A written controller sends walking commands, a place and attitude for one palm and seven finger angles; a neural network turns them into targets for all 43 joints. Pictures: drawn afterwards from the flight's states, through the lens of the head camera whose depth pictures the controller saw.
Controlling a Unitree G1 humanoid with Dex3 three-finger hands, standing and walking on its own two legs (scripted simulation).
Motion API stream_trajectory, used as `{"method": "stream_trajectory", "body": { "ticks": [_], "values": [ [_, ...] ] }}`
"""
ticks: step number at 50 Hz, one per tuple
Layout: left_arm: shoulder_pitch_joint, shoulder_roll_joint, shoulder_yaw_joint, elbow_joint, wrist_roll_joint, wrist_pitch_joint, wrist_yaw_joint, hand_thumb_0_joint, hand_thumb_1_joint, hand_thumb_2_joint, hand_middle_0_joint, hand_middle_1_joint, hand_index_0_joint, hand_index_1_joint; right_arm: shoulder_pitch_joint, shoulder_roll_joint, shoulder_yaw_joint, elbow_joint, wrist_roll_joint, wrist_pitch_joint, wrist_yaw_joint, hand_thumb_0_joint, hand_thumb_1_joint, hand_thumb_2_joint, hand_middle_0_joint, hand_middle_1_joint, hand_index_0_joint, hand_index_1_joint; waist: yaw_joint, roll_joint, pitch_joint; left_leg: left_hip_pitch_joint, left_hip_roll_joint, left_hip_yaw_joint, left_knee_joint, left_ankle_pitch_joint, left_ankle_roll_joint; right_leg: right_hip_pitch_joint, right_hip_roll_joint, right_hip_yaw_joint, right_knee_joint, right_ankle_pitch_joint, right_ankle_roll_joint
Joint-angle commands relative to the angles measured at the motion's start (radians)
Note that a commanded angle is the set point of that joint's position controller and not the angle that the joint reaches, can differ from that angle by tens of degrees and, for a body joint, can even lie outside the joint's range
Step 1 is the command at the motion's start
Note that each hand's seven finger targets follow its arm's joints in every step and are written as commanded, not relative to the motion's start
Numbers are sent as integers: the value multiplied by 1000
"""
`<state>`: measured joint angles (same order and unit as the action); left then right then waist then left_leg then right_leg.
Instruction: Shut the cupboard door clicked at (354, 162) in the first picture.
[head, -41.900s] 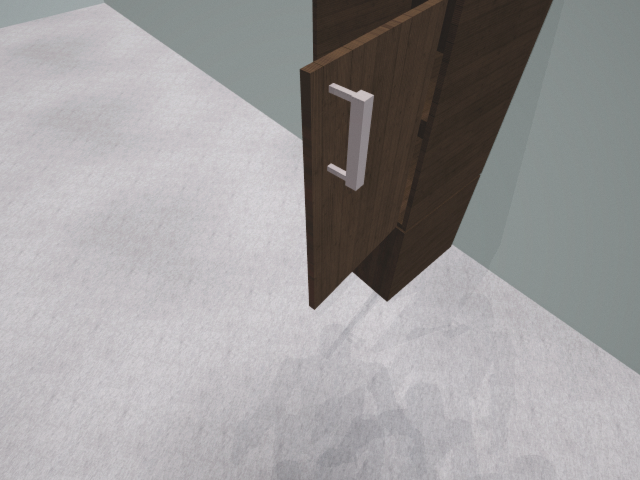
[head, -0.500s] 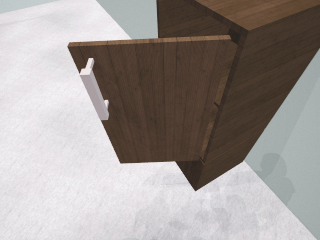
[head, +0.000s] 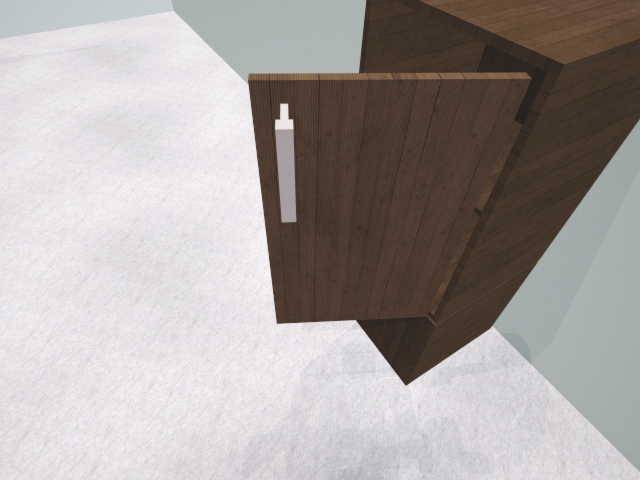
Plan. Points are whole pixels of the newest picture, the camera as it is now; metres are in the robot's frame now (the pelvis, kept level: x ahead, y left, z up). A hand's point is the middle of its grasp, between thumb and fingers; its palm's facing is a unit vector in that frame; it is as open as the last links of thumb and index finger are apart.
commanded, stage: come to a stop and stand still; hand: left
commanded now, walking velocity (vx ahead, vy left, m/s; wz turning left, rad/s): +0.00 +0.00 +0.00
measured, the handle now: (286, 166) +0.48 +0.08 +0.14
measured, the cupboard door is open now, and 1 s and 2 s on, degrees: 62 62 62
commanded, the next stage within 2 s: look again from close up in 0.92 s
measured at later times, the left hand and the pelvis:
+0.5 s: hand out of the picture -0.05 +0.25 -0.17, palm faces +0.12 -0.98 -0.16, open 7.3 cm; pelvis -0.02 +0.09 +0.01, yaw +1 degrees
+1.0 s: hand out of the picture +0.03 +0.32 -0.16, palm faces -0.02 -0.98 -0.18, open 7.4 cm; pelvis -0.04 +0.13 +0.02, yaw +0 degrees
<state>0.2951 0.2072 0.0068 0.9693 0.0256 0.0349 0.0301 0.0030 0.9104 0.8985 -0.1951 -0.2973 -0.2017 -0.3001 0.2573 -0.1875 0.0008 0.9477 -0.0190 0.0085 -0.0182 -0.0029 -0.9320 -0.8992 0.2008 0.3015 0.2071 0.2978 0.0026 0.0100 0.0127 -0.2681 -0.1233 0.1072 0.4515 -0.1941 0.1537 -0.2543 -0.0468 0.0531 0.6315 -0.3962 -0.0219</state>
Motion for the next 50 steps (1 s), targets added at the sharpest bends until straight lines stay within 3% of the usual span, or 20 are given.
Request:
{"method": "stream_trajectory", "body": {
  "ticks": [1, 4, 9, 11, 13, 17, 19, 22, 23, 24, 25, 26, 27, 28, 29, 30, 31, 33, 37, 50],
  "values": [
    [113, 87, 26, -15, 3, 0, 8, 0, 900, 900, -200, -300, -200, -300, -24, -155, -40, -58, 1, -16, -9, 0, -900, -900, 200, 300, 200, 300, 32, 53, 22, -37, 295, -394, -325, -346, -131, -47, 14, -23, 123, -30, -7],
    [138, 75, 22, 3, 1, -7, 8, 0, 900, 900, -200, -300, -200, -300, -8, -147, -38, -39, -1, -16, -8, 0, -900, -900, 200, 300, 200, 300, 31, 11, 27, 11, 281, -360, -319, -250, -105, -19, 22, -42, -9, -49, -18],
    [310, 115, 37, 85, -7, -33, 23, 0, 900, 900, -200, -300, -200, -300, -64, -131, -33, -13, 26, -1, -12, 0, -900, -900, 200, 300, 200, 300, 79, -53, 17, 8, 103, -152, -132, -38, -403, 148, -85, 55, -395, -18, -111],
    [28, 124, 26, 26, -8, -52, 27, 0, 900, 900, -200, -300, -200, -300, 3, -102, -35, 17, 17, 0, -1, 0, -900, -900, 200, 300, 200, 300, -41, -277, 74, 91, 123, -159, 168, -126, -174, -153, -249, 250, -459, -39, -189],
    [-50, 95, 17, -2, -12, -64, 24, 0, 900, 900, -200, -300, -200, -300, 59, -96, -27, 46, 14, -9, 7, 0, -900, -900, 200, 300, 200, 300, -69, -246, 80, 158, 155, -176, 57, -19, -132, -164, -162, 95, -358, 123, -114],
    [125, 60, 6, 67, -13, -28, 19, 0, 900, 900, -200, -300, -200, -300, 51, -129, -18, 67, 6, -38, -10, 0, -900, -900, 200, 300, 200, 300, 2, 104, 11, 114, 285, -365, -226, -32, -105, -24, 1, -29, -116, 6, -1],
    [170, 66, 8, 88, -5, -11, 24, 0, 900, 900, -200, -300, -200, -300, 58, -155, -28, 60, 8, -32, -27, 0, -900, -900, 200, 300, 200, 300, 14, 92, 27, 146, 323, -444, -328, -19, -237, -75, 29, -26, 34, -80, -3],
    [508, 132, 72, 167, -18, -6, 33, 0, 900, 900, -200, -300, -200, -300, -155, -198, -45, 6, 17, -1, -42, 0, -900, -900, 200, 300, 200, 300, 199, 276, 50, -9, 163, -169, -318, 638, -768, 257, 82, -189, -173, -146, 12],
    [673, 172, 102, 215, -21, -13, 39, 0, 900, 900, -200, -300, -200, -300, -283, -215, -56, -20, 38, 14, -32, 0, -900, -900, 200, 300, 200, 300, 301, 114, 40, -82, 15, -8, 55, 715, -730, 374, 3, -188, -376, -69, -54],
    [457, 189, 109, 168, -19, -22, 51, 0, 900, 900, -200, -300, -200, -300, -259, -125, -72, -6, 74, 28, -23, 0, -900, -900, 200, 300, 200, 300, 222, -433, 43, -34, -18, -133, 773, -232, -492, 66, -358, 156, -481, 65, -199],
    [36, 119, 60, 40, -1, -30, 53, 0, 900, 900, -200, -300, -200, -300, -27, -128, -84, -7, 41, 32, -9, 0, -900, -900, 200, 300, 200, 300, -26, -388, 61, -100, 135, -349, 972, -434, -232, -168, -407, 290, -404, 138, -234],
    [-205, 107, 55, -45, 12, -51, 48, 0, 900, 900, -200, -300, -200, -300, 128, -112, -87, 34, 20, 27, 2, 0, -900, -900, 200, 300, 200, 300, -135, -246, 56, 3, 184, -337, 859, -340, 173, -224, -359, 100, -370, 211, -200],
    [-229, 132, 58, -70, 19, -60, 32, 0, 900, 900, -200, -300, -200, -300, 134, -46, -61, 46, 27, -10, 27, 0, -900, -900, 200, 300, 200, 300, -140, -273, 99, 30, 214, -300, 418, -390, 277, -182, -305, 78, -286, 164, -133],
    [-152, 121, 54, -51, 19, -47, 22, 0, 900, 900, -200, -300, -200, -300, 133, -43, -57, 61, 17, -16, 35, 0, -900, -900, 200, 300, 200, 300, -114, -170, 117, 72, 155, -193, 76, -232, -24, -161, -205, -21, -149, 72, -54],
    [-5, 58, 34, -4, 9, -30, 22, 0, 900, 900, -200, -300, -200, -300, 130, -57, -39, 68, 5, -22, 14, 0, -900, -900, 200, 300, 200, 300, -54, -3, 116, 101, 142, -172, -85, -125, -139, -153, -93, -55, 24, 45, -29],
    [88, 13, 21, 33, 5, -17, 18, 0, 900, 900, -200, -300, -200, -300, 151, -110, -46, 72, 0, -32, -7, 0, -900, -900, 200, 300, 200, 300, -36, 289, 96, 170, 243, -412, -114, 174, -386, -251, 6, -79, 208, -121, 18],
    [161, 30, 29, 27, -11, -4, 22, 0, 900, 900, -200, -300, -200, -300, 145, -156, -42, 46, -5, -35, -29, 0, -900, -900, 200, 300, 200, 300, -8, 434, 50, 80, 399, -626, -164, 344, -213, -233, 40, -2, 343, -198, 37],
    [96, 75, 56, -7, -8, -7, 2, 0, 900, 900, -200, -300, -200, -300, 20, -187, -52, -18, -24, -19, -36, 0, -900, -900, 200, 300, 200, 300, 11, 149, 60, -64, 427, -563, -142, 202, 8, -163, 1, 10, 360, -138, 5],
    [12, 68, 57, -12, -1, -1, -10, 0, 900, 900, -200, -300, -200, -300, 38, -163, -46, -10, -22, -33, -46, 0, -900, -900, 200, 300, 200, 300, 2, 3, 94, -7, 434, -548, -152, 338, 39, -269, 8, 40, 476, -14, 18],
    [-89, 25, 29, -45, -16, -25, -28, 0, 900, 900, -200, -300, -200, -300, 141, -136, -41, 47, -16, -29, -28, 0, -900, -900, 200, 300, 200, 300, -39, 152, -38, 128, 305, -406, -146, 277, -12, -44, 68, -77, -57, -18, 27]
  ]
}}
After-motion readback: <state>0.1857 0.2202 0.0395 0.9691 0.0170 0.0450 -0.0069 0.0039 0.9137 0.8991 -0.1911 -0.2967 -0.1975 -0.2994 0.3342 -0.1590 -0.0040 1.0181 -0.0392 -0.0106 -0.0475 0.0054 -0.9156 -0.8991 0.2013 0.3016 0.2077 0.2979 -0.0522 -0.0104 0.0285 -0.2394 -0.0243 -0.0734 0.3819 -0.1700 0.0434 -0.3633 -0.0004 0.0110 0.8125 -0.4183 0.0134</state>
